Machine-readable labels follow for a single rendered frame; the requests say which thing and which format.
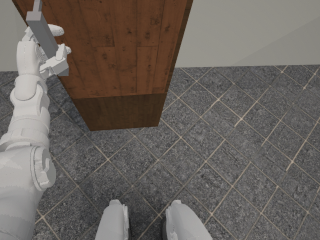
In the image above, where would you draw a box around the left robot upper arm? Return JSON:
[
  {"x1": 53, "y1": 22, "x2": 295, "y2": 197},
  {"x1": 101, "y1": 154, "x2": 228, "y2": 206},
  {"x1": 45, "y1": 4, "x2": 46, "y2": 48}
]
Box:
[{"x1": 0, "y1": 146, "x2": 56, "y2": 240}]

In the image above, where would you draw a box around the robot left forearm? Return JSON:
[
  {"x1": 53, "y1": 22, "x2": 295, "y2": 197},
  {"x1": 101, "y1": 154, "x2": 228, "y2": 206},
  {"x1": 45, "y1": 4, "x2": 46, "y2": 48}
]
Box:
[{"x1": 0, "y1": 74, "x2": 51, "y2": 152}]

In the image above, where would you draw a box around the robot left hand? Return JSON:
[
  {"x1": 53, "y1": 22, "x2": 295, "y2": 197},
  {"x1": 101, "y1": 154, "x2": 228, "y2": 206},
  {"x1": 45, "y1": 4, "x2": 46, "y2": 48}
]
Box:
[{"x1": 16, "y1": 24, "x2": 72, "y2": 83}]

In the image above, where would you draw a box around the robot right shin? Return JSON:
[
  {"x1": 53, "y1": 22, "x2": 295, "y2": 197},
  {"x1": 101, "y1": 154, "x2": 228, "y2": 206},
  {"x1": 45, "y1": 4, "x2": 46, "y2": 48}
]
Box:
[{"x1": 166, "y1": 200, "x2": 182, "y2": 240}]

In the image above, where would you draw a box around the handle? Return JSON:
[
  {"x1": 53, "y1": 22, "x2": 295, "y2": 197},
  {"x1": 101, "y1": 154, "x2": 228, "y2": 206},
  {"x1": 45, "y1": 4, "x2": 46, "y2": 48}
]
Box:
[{"x1": 26, "y1": 0, "x2": 69, "y2": 76}]

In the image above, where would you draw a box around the robot left thigh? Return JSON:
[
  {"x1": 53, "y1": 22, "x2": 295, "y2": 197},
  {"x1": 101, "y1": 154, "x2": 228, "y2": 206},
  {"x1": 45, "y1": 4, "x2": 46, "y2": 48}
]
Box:
[{"x1": 95, "y1": 203, "x2": 129, "y2": 240}]

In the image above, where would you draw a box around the cupboard door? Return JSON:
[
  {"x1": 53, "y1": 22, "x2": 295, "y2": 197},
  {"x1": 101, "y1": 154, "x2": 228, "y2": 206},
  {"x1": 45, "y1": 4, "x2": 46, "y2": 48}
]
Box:
[{"x1": 16, "y1": 0, "x2": 187, "y2": 99}]

